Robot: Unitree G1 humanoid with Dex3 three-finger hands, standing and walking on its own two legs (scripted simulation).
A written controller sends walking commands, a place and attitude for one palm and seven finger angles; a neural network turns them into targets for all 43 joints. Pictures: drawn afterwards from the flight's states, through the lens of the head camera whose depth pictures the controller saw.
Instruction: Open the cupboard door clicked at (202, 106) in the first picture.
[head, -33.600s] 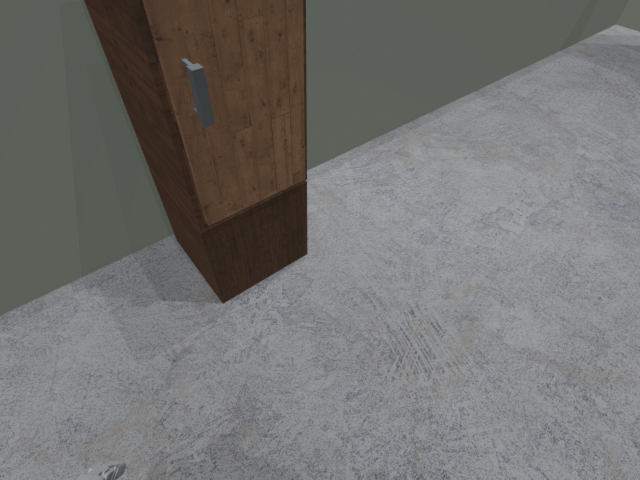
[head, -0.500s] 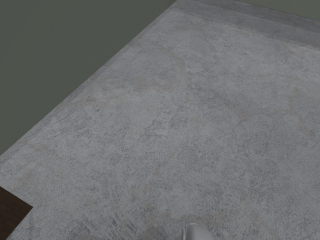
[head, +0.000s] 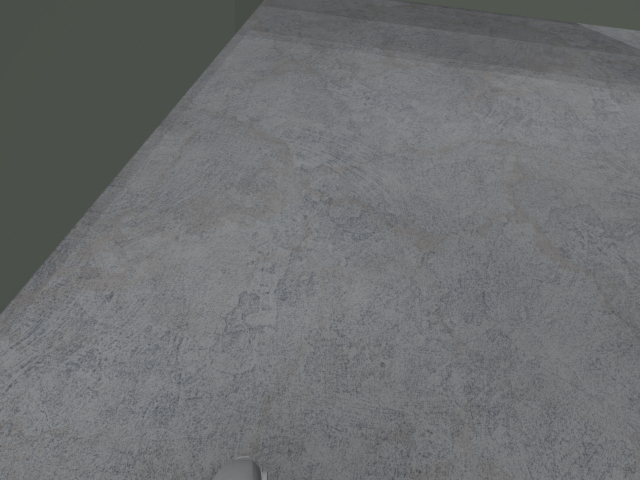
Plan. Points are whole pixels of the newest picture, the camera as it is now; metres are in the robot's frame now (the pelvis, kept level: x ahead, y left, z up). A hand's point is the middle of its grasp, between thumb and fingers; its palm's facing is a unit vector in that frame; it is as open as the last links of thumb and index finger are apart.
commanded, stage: walk to a spot facing it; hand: left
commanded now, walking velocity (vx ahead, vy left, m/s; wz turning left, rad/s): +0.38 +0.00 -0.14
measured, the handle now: out of the picture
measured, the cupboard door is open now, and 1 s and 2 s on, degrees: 45 45 45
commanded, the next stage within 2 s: turn to face it in 0.54 s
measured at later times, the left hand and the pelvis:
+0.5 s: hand (244, 345) +0.35 +0.14 -0.18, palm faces -0.07 -0.98 -0.20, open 7.4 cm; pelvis +0.24 -0.03 -0.02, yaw -5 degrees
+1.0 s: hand (257, 270) +0.50 +0.14 -0.17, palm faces +0.11 -0.97 -0.20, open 7.4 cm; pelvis +0.42 -0.05 -0.01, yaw +4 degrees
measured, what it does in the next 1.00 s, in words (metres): walks ahead: left foot, then right foot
